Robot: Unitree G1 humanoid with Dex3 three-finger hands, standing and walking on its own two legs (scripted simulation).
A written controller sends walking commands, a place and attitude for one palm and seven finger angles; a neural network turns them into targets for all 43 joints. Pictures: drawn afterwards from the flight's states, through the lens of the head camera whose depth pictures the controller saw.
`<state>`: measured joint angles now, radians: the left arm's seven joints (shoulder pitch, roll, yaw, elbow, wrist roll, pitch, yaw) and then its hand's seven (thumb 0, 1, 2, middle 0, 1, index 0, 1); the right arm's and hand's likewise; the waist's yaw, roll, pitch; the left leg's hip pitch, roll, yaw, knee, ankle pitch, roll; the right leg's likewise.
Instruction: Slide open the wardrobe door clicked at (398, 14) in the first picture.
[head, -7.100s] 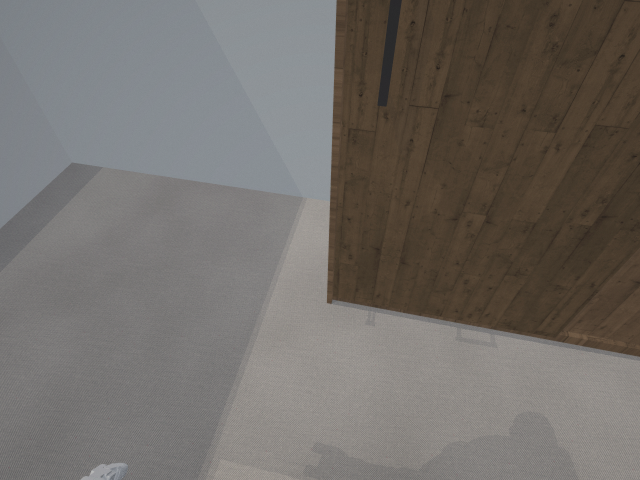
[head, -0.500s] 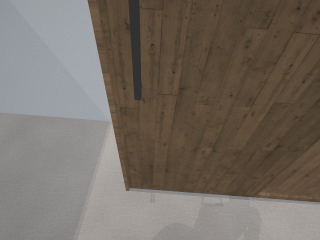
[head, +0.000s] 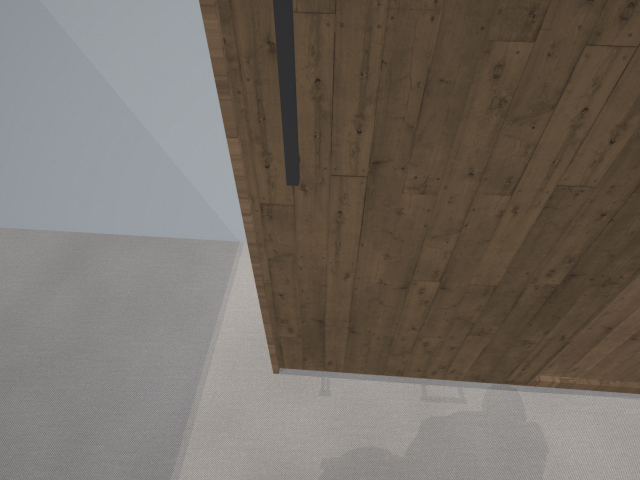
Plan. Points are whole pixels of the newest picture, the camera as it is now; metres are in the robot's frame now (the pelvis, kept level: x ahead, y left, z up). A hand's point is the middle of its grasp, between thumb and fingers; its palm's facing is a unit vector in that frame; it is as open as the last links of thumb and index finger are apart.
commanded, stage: come to a stop and stand still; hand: left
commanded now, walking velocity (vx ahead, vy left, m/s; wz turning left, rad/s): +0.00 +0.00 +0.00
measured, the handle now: (290, 87) +0.53 +0.08 +0.24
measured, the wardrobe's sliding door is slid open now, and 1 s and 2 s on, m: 0.00 0.00 0.00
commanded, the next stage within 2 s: look again from close up in 1.36 s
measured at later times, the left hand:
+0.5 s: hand out of the picture -0.04 +0.21 -0.16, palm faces +0.00 -0.97 -0.24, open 7.4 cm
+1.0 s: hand out of the picture +0.04 +0.20 -0.15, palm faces +0.00 -0.96 -0.27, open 7.4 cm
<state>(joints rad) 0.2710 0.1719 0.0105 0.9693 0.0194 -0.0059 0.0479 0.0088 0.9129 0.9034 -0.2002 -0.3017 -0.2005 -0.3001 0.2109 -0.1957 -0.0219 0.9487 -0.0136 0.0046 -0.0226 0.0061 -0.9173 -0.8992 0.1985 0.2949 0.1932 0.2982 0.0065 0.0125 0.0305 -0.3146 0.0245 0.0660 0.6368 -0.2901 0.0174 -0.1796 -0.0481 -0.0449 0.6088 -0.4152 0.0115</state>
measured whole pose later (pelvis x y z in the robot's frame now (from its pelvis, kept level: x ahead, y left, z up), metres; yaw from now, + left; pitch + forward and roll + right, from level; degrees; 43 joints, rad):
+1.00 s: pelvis +0.00 -0.01 +0.02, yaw +0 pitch -1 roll +0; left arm 0.21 0.25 -0.01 1.06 0.02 -0.02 0.01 0.01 0.91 0.90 -0.20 -0.30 -0.20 -0.30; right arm 0.16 -0.24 0.00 1.08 -0.01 -0.02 -0.01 0.00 -0.91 -0.90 0.20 0.30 0.20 0.30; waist 0.01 0.00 0.02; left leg -0.25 0.02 0.06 0.45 -0.18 0.01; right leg -0.14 -0.02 -0.01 0.46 -0.31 0.01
